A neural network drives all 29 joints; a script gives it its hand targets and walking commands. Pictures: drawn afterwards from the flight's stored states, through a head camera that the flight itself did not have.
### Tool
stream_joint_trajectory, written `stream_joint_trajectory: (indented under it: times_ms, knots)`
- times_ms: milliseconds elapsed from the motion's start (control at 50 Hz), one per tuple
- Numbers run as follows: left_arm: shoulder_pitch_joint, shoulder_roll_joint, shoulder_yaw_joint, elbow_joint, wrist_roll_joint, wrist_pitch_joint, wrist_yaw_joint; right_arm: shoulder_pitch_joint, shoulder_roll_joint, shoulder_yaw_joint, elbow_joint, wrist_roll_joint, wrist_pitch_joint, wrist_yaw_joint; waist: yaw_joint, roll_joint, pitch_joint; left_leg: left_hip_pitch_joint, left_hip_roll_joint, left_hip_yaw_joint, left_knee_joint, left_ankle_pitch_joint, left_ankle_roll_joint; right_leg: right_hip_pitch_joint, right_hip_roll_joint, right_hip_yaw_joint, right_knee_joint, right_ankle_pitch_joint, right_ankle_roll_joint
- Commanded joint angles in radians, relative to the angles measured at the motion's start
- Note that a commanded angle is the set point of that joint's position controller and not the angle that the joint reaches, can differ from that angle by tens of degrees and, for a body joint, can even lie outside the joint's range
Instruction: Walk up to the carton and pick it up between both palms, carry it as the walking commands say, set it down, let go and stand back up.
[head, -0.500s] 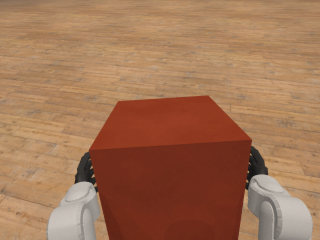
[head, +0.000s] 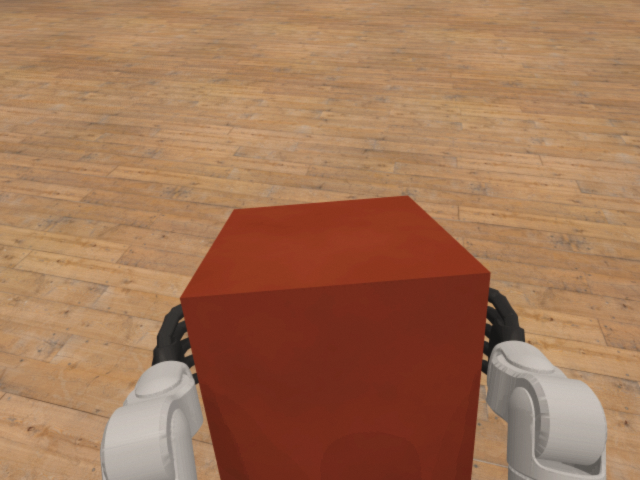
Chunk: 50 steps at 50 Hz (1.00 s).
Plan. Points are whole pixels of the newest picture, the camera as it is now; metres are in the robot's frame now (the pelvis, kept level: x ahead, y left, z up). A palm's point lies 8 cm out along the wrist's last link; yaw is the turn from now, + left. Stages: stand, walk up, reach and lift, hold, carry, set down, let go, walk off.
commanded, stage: carry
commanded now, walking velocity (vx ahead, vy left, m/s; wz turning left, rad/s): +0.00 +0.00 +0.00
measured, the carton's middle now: (333, 332) +0.33 +0.01 +0.03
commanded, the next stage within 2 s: none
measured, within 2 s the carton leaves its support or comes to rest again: neither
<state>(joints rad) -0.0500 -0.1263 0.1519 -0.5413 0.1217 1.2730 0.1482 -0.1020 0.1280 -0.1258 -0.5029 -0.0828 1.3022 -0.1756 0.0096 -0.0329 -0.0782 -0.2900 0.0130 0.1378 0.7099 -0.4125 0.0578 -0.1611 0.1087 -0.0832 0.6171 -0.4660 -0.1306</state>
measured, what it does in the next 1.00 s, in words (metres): steps to the left: left foot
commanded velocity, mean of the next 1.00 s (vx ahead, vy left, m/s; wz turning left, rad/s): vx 0.12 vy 0.00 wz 0.00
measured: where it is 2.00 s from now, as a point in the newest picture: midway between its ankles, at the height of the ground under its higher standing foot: outside the picture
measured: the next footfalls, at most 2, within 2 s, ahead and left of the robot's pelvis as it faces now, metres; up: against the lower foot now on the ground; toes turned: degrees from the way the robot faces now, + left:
left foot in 0.90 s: -0.02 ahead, +0.27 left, +0.00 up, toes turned -4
right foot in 1.28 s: -0.15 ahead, +0.12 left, +0.00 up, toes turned -6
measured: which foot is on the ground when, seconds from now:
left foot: down 0.00-0.78, up 0.80-0.88, down 0.90-1.00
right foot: down 0.00-0.94, up 0.96-1.00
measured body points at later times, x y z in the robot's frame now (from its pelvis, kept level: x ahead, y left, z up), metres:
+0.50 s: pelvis -0.03 +0.08 +0.01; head -0.05 +0.10 +0.46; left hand +0.24 +0.26 +0.06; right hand +0.24 -0.09 +0.07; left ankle -0.03 +0.09 -0.72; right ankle -0.09 -0.02 -0.72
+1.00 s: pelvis -0.10 +0.21 +0.00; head -0.09 +0.24 +0.45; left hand +0.19 +0.39 +0.02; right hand +0.19 +0.04 +0.05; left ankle -0.06 +0.27 -0.72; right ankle -0.09 +0.01 -0.70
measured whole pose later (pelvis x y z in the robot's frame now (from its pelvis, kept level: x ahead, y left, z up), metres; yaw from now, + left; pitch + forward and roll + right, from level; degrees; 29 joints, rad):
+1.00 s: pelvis -0.10 +0.21 +0.00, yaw -3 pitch -1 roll -2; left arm -0.18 -0.08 0.20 -0.06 0.14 0.88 0.11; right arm -0.20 0.14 -0.20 -0.07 -0.13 0.88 -0.14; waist 0.03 -0.04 0.05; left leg -0.37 -0.07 0.01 0.70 -0.33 0.09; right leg -0.36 -0.10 0.03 0.75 -0.49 0.00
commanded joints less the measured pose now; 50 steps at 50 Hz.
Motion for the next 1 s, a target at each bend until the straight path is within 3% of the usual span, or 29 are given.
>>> stream_joint_trajectory:
  times_ms: [0,100,120,180,200,220,240,260,280,420,480,560,620,660,700,720,740,760,780,800,820,840,860,880,900,920,940,960,980]
  knots:
    - [-0.466,-0.677,-0.677,-0.016,-0.36,-0.038,-0.215,-0.499,0.678,0.597,-0.05,0.305,-0.064,0.202,0.002,-0.024,-0.279,0.062,0.073,-0.057,0.012,0.411,0.066,0.119,-0.283,0.199,-0.059,1.385,0.098]
    - [-0.518,-0.715,-0.685,-0.012,-0.364,-0.11,-0.227,-0.549,0.692,0.6,-0.078,0.303,-0.138,0.215,-0.003,0.015,-0.286,0.116,0.102,-0.075,-0.031,0.53,0.084,0.046,-0.27,0.181,-0.05,1.134,0.085]
    - [-0.504,-0.638,-0.601,0.144,-0.303,-0.135,-0.229,-0.516,0.62,0.511,0.099,0.238,-0.161,0.219,-0.01,0.049,-0.293,0.132,0.114,-0.097,-0.047,0.581,0.095,0.032,-0.263,0.18,-0.042,1.051,0.078]
    - [-0.531,-0.71,-0.657,0.052,-0.341,-0.172,-0.23,-0.532,0.672,0.57,-0.013,0.273,-0.196,0.224,-0.003,0.03,-0.304,0.126,0.139,-0.111,-0.07,0.647,0.096,0.034,-0.247,0.176,-0.076,0.838,0.064]
    - [-0.521,-0.646,-0.589,0.18,-0.289,-0.195,-0.23,-0.506,0.613,0.495,0.134,0.219,-0.217,0.227,-0.006,0.04,-0.324,0.129,0.146,-0.125,-0.071,0.659,0.097,0.049,-0.245,0.173,-0.082,0.809,0.053]
    - [-0.518,-0.718,-0.651,0.071,-0.332,-0.2,-0.232,-0.538,0.674,0.572,-0.01,0.271,-0.226,0.229,0.0,0.039,-0.341,0.121,0.146,-0.116,-0.062,0.658,0.095,0.061,-0.248,0.178,-0.095,0.795,0.051]
    - [-0.497,-0.655,-0.586,0.195,-0.281,-0.221,-0.232,-0.503,0.609,0.499,0.132,0.218,-0.244,0.232,-0.002,0.048,-0.349,0.106,0.149,-0.123,-0.061,0.671,0.096,0.082,-0.253,0.179,-0.089,0.817,0.039]
    - [-0.548,-0.745,-0.672,0.042,-0.34,-0.228,-0.233,-0.541,0.695,0.587,-0.029,0.282,-0.253,0.236,-0.001,0.047,-0.352,0.112,0.149,-0.121,-0.083,0.665,0.095,0.077,-0.254,0.175,-0.081,0.783,0.029]
    - [-0.504,-0.68,-0.595,0.193,-0.279,-0.242,-0.232,-0.526,0.625,0.523,0.104,0.231,-0.265,0.24,-0.004,0.041,-0.363,0.134,0.157,-0.136,-0.098,0.679,0.1,0.066,-0.247,0.167,-0.08,0.73,0.021]
    - [-0.533,-0.721,-0.616,0.179,-0.276,-0.297,-0.246,-0.543,0.662,0.559,0.084,0.244,-0.323,0.267,-0.004,0.063,-0.323,0.165,0.18,-0.178,-0.2,0.708,0.109,-0.014,-0.197,0.13,-0.104,0.308,0.016]
    - [-0.515,-0.696,-0.579,0.271,-0.245,-0.31,-0.255,-0.527,0.637,0.524,0.172,0.212,-0.34,0.276,-0.007,0.078,-0.301,0.162,0.188,-0.207,-0.24,0.726,0.102,-0.022,-0.181,0.118,-0.1,0.234,0.022]
    - [-0.58,-0.76,-0.627,0.191,-0.291,-0.325,-0.268,-0.556,0.702,0.57,0.09,0.238,-0.352,0.285,-0.01,0.072,-0.305,0.189,0.211,-0.245,-0.284,0.734,0.088,-0.051,-0.161,0.102,-0.082,0.123,0.031]
    - [-0.571,-0.715,-0.573,0.315,-0.245,-0.335,-0.277,-0.53,0.658,0.498,0.228,0.184,-0.365,0.295,-0.018,0.107,-0.289,0.213,0.239,-0.297,-0.335,0.766,0.061,-0.09,-0.143,0.088,-0.033,0.057,0.038]
    - [-0.584,-0.717,-0.565,0.332,-0.238,-0.352,-0.283,-0.511,0.66,0.479,0.255,0.175,-0.381,0.303,-0.018,0.154,-0.297,0.212,0.255,-0.32,-0.382,0.819,0.0,-0.089,-0.137,0.059,-0.011,-0.011,0.043]
    - [-0.564,-0.726,-0.545,0.371,-0.226,-0.371,-0.294,-0.556,0.661,0.467,0.271,0.164,-0.403,0.311,0.008,0.2,-0.288,0.131,0.204,-0.236,-0.394,0.952,-0.159,0.017,-0.145,0.01,-0.117,-0.071,0.037]
    - [-0.572,-0.762,-0.566,0.313,-0.238,-0.381,-0.301,-0.558,0.707,0.495,0.233,0.185,-0.41,0.316,0.033,0.206,-0.287,0.052,0.121,-0.138,-0.232,1.013,-0.295,0.108,-0.214,0.06,-0.248,-0.075,-0.028]
    - [-0.558,-0.764,-0.553,0.323,-0.222,-0.39,-0.309,-0.561,0.723,0.5,0.231,0.19,-0.418,0.323,0.047,0.03,-0.291,0.012,-0.02,-0.055,0.102,0.913,-0.409,0.103,-0.398,0.256,-0.419,-0.009,-0.141]
    - [-0.593,-0.82,-0.575,0.303,-0.218,-0.401,-0.317,-0.56,0.777,0.537,0.205,0.223,-0.429,0.327,0.016,-0.369,-0.248,0.004,0.011,-0.258,0.569,0.148,-0.256,-0.107,-0.642,0.52,-0.347,0.362,-0.236]
    - [-0.544,-0.787,-0.533,0.434,-0.164,-0.418,-0.319,-0.598,0.737,0.524,0.265,0.206,-0.455,0.342,0.008,-0.384,-0.207,-0.109,0.055,-0.464,0.594,-0.311,-0.11,-0.19,-0.64,0.557,-0.224,0.56,-0.233]
    - [-0.502,-0.836,-0.586,0.383,-0.205,-0.416,-0.318,-0.594,0.782,0.592,0.186,0.26,-0.459,0.351,-0.006,-0.254,-0.166,-0.079,0.074,-0.445,0.505,-0.325,-0.043,-0.293,-0.553,0.481,-0.204,0.518,-0.165]
    - [-0.601,-0.948,-0.737,0.137,-0.336,-0.377,-0.312,-0.613,0.858,0.665,-0.019,0.344,-0.438,0.33,-0.03,-0.123,-0.153,-0.082,0.077,-0.302,0.105,-0.197,-0.01,-0.202,-0.454,0.29,-0.217,0.502,-0.058]
    - [-0.579,-0.764,-0.541,0.488,-0.19,-0.385,-0.322,-0.552,0.689,0.439,0.332,0.164,-0.455,0.336,-0.049,-0.006,-0.201,-0.05,0.061,-0.191,-0.341,0.097,-0.008,-0.001,-0.336,0.042,-0.05,0.567,0.06]
    - [-0.6,-0.662,-0.46,0.639,-0.17,-0.432,-0.331,-0.509,0.548,0.303,0.544,0.061,-0.494,0.337,-0.039,0.12,-0.252,-0.001,0.08,-0.307,-0.346,0.616,0.001,0.025,-0.224,0.004,0.075,0.344,0.112]
    - [-0.633,-0.657,-0.467,0.603,-0.196,-0.469,-0.337,-0.551,0.496,0.282,0.495,0.037,-0.524,0.337,-0.031,0.182,-0.33,0.154,0.152,-0.391,-0.238,1.066,0.015,-0.045,-0.149,-0.006,0.137,0.234,0.12]
    - [-0.737,-0.656,-0.545,0.429,-0.223,-0.504,-0.345,-0.607,0.547,0.377,0.403,0.102,-0.546,0.35,-0.008,0.252,-0.31,0.208,0.236,-0.422,-0.253,1.072,0.062,-0.136,-0.141,0.015,0.157,-0.043,0.116]
    - [-0.72,-0.708,-0.594,0.4,-0.227,-0.512,-0.345,-0.613,0.625,0.468,0.36,0.154,-0.548,0.366,-0.004,0.3,-0.308,0.243,0.287,-0.413,-0.314,0.739,0.067,-0.214,-0.16,0.054,0.202,-0.097,0.109]
    - [-0.845,-0.944,-0.839,0.049,-0.487,-0.458,-0.287,-0.77,0.892,0.741,0.009,0.44,-0.492,0.31,-0.029,0.282,-0.298,0.269,0.28,-0.46,-0.394,0.242,0.084,-0.282,-0.159,0.033,0.203,-0.136,0.126]
    - [-0.933,-0.942,-0.831,-0.249,-0.46,-0.422,-0.294,-0.763,0.961,0.738,-0.133,0.409,-0.447,0.322,-0.033,0.264,-0.26,0.227,0.269,-0.597,-0.506,-0.268,0.11,-0.327,-0.159,0.051,0.229,-0.058,0.12]
    - [-0.939,-0.928,-0.804,-0.17,-0.443,-0.372,-0.294,-0.75,0.942,0.714,-0.05,0.384,-0.418,0.312,-0.017,0.261,-0.212,0.105,0.269,-0.695,-0.593,-0.458,0.119,-0.285,-0.148,0.055,0.265,-0.03,0.13]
